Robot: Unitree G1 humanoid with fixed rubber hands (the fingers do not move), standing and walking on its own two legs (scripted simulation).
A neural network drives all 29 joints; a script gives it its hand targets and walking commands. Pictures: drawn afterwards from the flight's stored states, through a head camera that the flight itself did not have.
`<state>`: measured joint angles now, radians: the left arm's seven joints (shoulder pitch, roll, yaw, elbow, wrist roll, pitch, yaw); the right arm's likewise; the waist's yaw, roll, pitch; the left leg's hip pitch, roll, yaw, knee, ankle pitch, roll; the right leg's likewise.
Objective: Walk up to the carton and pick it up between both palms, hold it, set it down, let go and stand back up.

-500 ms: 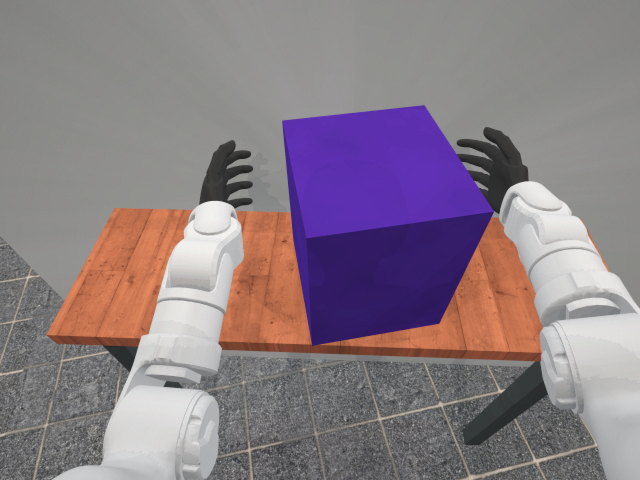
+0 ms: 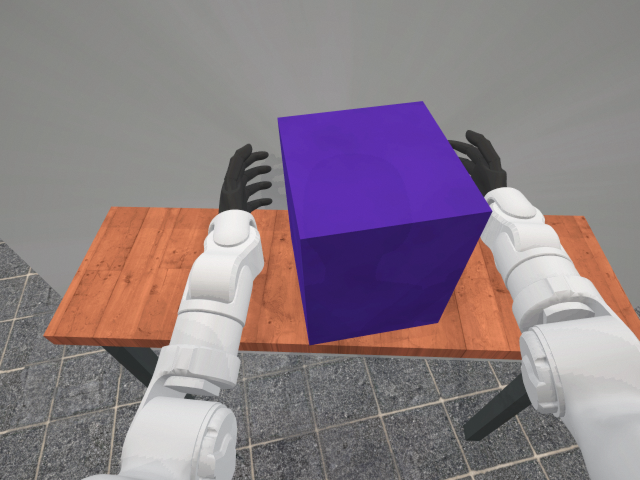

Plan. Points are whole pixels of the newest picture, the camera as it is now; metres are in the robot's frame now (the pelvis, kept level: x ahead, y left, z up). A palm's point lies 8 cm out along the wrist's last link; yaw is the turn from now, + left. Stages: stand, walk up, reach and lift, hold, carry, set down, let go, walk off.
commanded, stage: reach and lift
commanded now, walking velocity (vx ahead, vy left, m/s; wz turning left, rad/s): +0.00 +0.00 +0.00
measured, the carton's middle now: (363, 228) +0.43 +0.02 +0.06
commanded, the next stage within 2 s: none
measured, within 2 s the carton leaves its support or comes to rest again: leaves its support in 1.88 s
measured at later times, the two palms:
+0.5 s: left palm (243, 211) +0.37 +0.17 +0.13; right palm (483, 193) +0.46 -0.13 +0.12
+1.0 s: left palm (242, 211) +0.37 +0.17 +0.13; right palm (477, 194) +0.46 -0.12 +0.12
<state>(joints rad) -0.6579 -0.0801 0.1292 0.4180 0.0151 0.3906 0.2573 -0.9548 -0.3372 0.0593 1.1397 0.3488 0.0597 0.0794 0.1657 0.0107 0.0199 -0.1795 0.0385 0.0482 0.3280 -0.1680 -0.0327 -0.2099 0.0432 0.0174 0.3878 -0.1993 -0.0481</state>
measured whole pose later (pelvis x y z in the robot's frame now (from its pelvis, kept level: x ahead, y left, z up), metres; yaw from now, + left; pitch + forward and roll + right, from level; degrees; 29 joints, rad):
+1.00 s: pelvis +0.00 +0.00 +0.00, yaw +0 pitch +1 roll +1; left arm -0.66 -0.11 0.13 0.45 0.03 0.34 0.32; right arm -0.96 -0.29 0.06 1.14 0.35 0.08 -0.02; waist 0.16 0.01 0.01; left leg -0.19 0.05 0.05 0.35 -0.18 -0.03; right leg -0.21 0.05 0.02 0.39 -0.20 -0.05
